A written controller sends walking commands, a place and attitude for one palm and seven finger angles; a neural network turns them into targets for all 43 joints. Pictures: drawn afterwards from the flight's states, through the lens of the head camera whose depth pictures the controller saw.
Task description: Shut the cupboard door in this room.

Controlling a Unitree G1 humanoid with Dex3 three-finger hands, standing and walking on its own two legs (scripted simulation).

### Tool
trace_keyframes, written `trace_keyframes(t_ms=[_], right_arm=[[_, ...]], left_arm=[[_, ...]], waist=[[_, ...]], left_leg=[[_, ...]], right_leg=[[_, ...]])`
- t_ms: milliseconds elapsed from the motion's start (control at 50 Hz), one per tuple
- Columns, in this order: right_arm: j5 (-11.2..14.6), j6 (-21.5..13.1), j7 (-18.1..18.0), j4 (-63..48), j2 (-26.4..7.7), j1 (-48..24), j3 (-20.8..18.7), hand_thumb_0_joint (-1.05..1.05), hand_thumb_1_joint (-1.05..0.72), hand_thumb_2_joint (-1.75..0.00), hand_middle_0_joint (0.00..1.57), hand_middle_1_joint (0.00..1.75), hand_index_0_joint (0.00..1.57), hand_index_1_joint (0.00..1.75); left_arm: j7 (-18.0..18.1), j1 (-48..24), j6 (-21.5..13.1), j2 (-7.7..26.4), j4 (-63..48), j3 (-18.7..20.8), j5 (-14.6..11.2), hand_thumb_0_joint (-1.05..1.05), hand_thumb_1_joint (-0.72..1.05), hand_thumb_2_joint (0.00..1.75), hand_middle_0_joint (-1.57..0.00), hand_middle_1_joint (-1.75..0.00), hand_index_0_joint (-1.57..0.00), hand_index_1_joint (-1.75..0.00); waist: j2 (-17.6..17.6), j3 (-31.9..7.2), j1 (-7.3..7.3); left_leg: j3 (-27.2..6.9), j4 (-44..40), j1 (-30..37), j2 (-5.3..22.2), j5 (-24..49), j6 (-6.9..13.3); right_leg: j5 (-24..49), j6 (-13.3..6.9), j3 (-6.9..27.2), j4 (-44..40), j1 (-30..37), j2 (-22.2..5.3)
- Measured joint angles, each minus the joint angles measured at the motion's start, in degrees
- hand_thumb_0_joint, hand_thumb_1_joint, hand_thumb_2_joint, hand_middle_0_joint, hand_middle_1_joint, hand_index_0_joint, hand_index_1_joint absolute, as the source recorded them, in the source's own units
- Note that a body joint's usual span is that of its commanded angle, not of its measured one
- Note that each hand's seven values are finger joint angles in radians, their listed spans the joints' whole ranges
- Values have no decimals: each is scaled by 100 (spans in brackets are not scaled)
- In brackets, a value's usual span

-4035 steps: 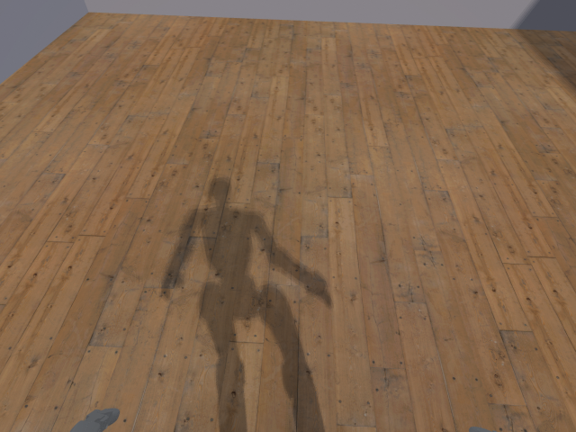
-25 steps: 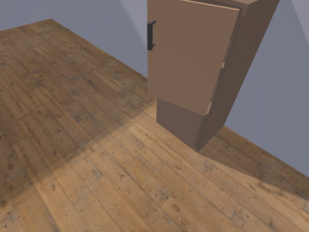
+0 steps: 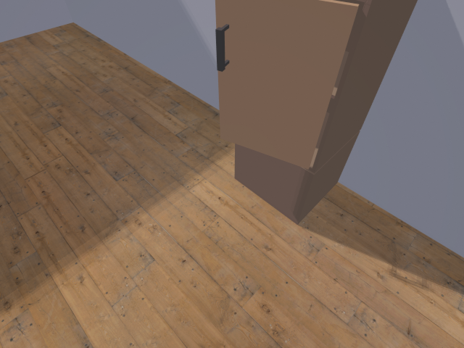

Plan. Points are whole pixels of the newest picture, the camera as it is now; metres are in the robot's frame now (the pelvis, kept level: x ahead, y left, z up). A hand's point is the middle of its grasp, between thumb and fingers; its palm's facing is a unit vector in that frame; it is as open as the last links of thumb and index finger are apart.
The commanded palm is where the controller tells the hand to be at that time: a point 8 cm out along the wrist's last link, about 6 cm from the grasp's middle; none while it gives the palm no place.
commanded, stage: look to check the result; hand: left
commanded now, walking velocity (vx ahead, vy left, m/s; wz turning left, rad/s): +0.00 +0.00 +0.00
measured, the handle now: (223, 47) +0.96 +0.07 +0.07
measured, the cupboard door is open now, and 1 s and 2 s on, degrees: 17 17 17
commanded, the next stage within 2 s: walk to a spot facing it in 0.22 s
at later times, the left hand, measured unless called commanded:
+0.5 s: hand out of the picture +0.01 +0.18 -0.18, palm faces +0.06 -0.98 -0.21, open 7.4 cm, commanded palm none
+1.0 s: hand out of the picture +0.05 +0.26 -0.16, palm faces +0.33 -0.91 -0.26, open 7.4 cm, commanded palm none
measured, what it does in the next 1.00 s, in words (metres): lifts its right foot, turning left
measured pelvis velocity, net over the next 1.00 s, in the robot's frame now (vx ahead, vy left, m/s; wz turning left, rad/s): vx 0.01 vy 0.02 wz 0.36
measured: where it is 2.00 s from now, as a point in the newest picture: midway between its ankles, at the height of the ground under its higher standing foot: outside the picture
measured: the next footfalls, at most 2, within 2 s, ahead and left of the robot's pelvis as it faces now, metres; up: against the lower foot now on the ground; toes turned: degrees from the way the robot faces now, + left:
right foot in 1.18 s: +0.10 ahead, -0.11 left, +0.00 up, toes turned +29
left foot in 1.62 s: +0.14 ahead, +0.23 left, +0.00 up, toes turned +55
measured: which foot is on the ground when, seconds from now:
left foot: down 0.00-1.00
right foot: down 0.00-0.70, up 0.72-1.00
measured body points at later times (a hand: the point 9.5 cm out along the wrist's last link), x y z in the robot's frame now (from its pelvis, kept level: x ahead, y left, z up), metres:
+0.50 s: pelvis +0.01 +0.00 +0.00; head +0.02 -0.01 +0.45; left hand +0.01 +0.23 -0.16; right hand +0.03 -0.24 -0.16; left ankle +0.04 +0.09 -0.74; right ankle -0.03 -0.11 -0.74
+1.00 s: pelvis +0.01 +0.02 +0.00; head +0.07 +0.05 +0.44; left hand +0.03 +0.31 -0.14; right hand +0.13 -0.21 -0.15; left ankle +0.03 +0.11 -0.74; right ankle +0.04 -0.14 -0.68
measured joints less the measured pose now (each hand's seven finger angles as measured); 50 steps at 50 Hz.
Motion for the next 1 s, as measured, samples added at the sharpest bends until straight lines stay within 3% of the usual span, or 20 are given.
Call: trace_keyframes(t_ms=[420,540,640,660,700,760,820,880,1000], right_arm=[[-3,-12,-2,-74,-218,-309,-3,0,-91,-90,20,30,20,30],[-15,146,61,-228,-167,-233,-73,0,-91,-90,20,30,20,30],[-25,329,131,-401,-119,-171,-195,0,-91,-90,20,30,20,30],[-20,333,150,-453,-110,-167,-206,0,-91,-90,20,30,20,30],[-37,272,183,-606,-147,-141,-212,0,-91,-90,20,30,20,30],[-81,173,153,-752,-200,-288,-231,0,-91,-90,20,30,20,30],[-115,157,111,-902,-289,-351,-246,0,-91,-90,20,30,20,30],[-123,129,83,-989,-359,-391,-247,0,-91,-90,20,30,21,30],[-116,136,99,-1083,-415,-410,-292,0,-90,-90,20,30,21,30]], left_arm=[[-27,-301,0,98,-54,3,0,0,90,90,-20,-30,-20,-30],[-5,-402,112,99,-320,134,19,0,90,90,-20,-30,-20,-30],[23,-481,163,162,-593,255,99,0,90,90,-20,-30,-21,-30],[22,-498,170,194,-640,277,107,0,90,90,-20,-30,-21,-30],[2,-519,192,250,-750,306,78,0,90,90,-20,-30,-21,-30],[-20,-696,334,320,-875,328,33,1,90,90,-20,-30,-21,-30],[-64,-884,415,337,-977,362,63,1,90,90,-20,-30,-20,-30],[-106,-1054,347,384,-1158,385,78,1,91,90,-20,-30,-20,-30],[-95,-1301,282,519,-1458,398,81,1,91,90,-19,-30,-20,-30]], waist=[[-58,24,-1],[3,131,-39],[-55,300,-65],[-120,334,-73],[-213,361,-85],[-311,500,-49],[-177,462,-105],[-45,426,-119],[30,326,-144]], left_leg=[[-79,-17,72,1,-53,-43],[-364,697,-392,-47,-326,-54],[-294,2353,-955,79,-1530,-236],[-239,2285,-928,107,-1546,-254],[-218,1731,-802,109,-770,-163],[-194,1839,-922,-115,-880,179],[-337,1389,-909,-241,-699,245],[-543,839,-854,-331,-325,263],[-1006,328,-805,-439,40,202]], right_leg=[[-22,-17,-76,-137,157,18],[-342,-25,-382,383,-76,-44],[-717,28,-821,906,-139,-198],[-808,69,-894,1043,-158,-279],[-1047,169,-1005,1554,-355,-478],[-1678,216,-349,3118,-1122,-467],[-1311,218,59,3979,-1759,-313],[-865,285,291,4003,-2094,-240],[-735,384,519,3291,-2114,-135]])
